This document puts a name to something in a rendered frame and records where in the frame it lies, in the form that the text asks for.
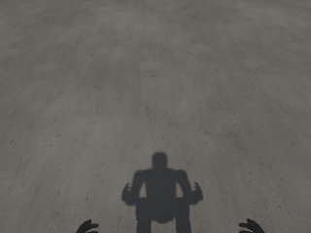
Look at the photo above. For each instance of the robot left hand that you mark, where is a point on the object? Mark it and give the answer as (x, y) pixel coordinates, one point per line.
(86, 226)

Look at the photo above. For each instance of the robot right hand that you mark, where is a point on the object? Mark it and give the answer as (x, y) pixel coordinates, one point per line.
(252, 225)

